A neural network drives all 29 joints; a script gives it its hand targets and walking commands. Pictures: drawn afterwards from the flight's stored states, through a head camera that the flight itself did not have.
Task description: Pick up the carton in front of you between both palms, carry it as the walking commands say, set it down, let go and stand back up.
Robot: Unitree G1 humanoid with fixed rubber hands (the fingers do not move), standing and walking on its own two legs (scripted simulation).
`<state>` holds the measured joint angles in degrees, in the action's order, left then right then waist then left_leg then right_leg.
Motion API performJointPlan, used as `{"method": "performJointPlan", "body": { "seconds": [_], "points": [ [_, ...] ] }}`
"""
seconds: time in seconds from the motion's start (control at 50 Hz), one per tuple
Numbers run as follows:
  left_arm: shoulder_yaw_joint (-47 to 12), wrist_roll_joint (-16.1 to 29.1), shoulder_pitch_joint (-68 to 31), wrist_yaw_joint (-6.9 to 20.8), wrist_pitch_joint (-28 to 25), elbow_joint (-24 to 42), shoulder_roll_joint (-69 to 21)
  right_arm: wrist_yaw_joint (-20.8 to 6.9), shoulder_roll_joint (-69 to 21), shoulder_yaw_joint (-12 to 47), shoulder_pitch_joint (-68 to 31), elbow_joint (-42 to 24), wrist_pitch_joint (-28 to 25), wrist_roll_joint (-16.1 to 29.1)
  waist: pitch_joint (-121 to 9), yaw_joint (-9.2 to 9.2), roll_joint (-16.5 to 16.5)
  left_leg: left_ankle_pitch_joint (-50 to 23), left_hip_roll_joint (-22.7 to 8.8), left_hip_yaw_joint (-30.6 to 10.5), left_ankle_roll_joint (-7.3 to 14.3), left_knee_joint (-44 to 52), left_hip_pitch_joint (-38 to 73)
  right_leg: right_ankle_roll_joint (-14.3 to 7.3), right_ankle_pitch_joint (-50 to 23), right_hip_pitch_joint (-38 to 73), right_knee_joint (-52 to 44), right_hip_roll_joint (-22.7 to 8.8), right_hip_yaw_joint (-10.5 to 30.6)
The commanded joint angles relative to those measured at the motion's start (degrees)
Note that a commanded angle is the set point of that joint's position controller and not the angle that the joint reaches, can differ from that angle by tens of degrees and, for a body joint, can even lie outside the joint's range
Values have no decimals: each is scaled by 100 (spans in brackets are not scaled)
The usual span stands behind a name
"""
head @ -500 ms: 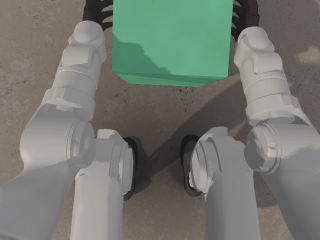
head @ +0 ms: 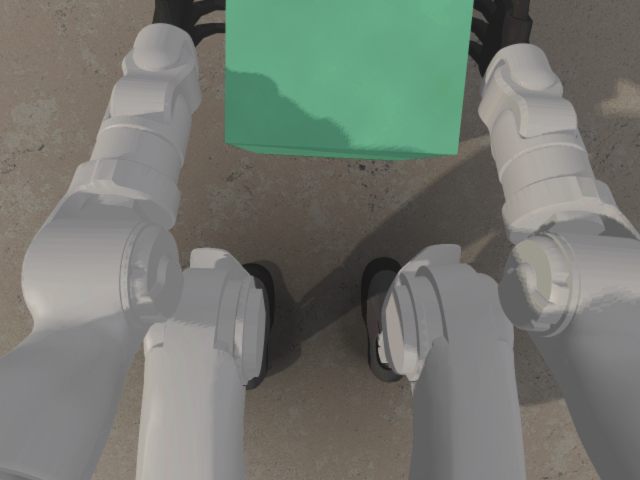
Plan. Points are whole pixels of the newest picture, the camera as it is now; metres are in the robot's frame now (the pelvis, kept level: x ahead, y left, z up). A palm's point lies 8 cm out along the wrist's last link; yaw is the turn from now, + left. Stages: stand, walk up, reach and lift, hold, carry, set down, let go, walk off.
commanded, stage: set down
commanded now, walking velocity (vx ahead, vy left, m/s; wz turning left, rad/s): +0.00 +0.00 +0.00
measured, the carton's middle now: (337, 67) +0.52 -0.02 -0.23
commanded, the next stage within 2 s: let go in 1.26 s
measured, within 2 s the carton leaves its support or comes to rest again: neither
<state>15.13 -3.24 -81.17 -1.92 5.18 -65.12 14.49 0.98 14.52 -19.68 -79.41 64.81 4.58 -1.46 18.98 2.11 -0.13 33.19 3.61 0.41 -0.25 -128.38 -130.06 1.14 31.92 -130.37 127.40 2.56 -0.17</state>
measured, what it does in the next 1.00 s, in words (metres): rises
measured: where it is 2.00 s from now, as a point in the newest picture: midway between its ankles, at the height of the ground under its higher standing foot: (317, 343)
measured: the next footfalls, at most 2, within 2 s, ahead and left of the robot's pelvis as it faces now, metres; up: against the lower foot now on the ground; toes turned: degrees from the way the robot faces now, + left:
none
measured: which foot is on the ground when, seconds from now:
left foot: down 0.00-1.00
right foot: down 0.00-1.00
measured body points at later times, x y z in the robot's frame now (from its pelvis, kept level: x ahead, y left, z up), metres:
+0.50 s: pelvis +0.01 +0.00 +0.05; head +0.34 -0.01 +0.35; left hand +0.56 +0.17 -0.08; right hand +0.53 -0.21 -0.08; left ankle +0.11 +0.11 -0.32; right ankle +0.12 -0.12 -0.32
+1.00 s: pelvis +0.03 +0.00 +0.18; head +0.34 +0.00 +0.50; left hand +0.56 +0.18 +0.07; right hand +0.53 -0.22 +0.07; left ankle +0.11 +0.11 -0.32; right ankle +0.12 -0.12 -0.32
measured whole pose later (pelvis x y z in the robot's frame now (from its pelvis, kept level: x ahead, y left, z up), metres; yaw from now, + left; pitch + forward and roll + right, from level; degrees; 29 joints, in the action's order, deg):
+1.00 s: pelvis +0.03 +0.00 +0.18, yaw +0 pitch +47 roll +0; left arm 12.4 3.4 -62.9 -2.9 9.3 -47.9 16.6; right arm 2.4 15.3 -15.4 -59.5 44.9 8.7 4.9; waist -3.8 1.9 0.8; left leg 28.2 3.1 -1.1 -0.2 -91.7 -110.3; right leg 0.5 27.0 -110.7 90.9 2.6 0.9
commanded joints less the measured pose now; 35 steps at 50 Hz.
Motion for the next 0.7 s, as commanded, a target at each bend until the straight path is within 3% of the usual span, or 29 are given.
{"method": "performJointPlan", "body": {
  "seconds": [0.0, 0.12, 0.22, 0.38, 0.52, 0.68],
  "points": [
    [-355, 558, -1046, -327, -298, 175, 1035, 350, 965, 326, -911, -186, -349, 502, -5403, 25, 101, -1122, 8, -21, -171, 1088, 2653, 158, -1237, 2773, -956, 14, -67],
    [-1087, 1480, -1562, -352, -503, 693, 1211, 428, 1273, 1092, -1462, -644, -594, 1363, -6264, 113, 243, -1773, -154, -183, -120, 915, 2957, 43, -1872, 2945, -815, -140, -14],
    [-1301, 1810, -1309, -348, -436, 1006, 1337, 467, 1368, 1296, -1119, -970, -499, 1630, -7321, 176, 261, -1860, -165, -56, -129, 938, 3559, 42, -2064, 3641, -898, -138, -98],
    [-810, 1337, -538, -482, -22, 1930, 1292, 576, 1175, 977, -295, -2069, -55, 1293, -8466, 58, 181, -1704, 38, 217, -67, 1634, 4151, 41, -2008, 4454, -1610, 78, -248],
    [-348, 861, -73, -328, 35, 1493, 939, 452, 777, 662, 138, -1830, 41, 854, -7129, 15, 62, -1358, 52, 190, -50, 2391, 3259, 75, -1686, 3830, -2333, 99, -163],
    [-285, 783, -2, -241, 82, 1704, 911, 347, 757, 510, 264, -2005, 98, 699, -7724, 76, 145, -1417, 91, 230, -115, 3183, 3915, 113, -1679, 4208, -3118, 117, -263]
  ]
}}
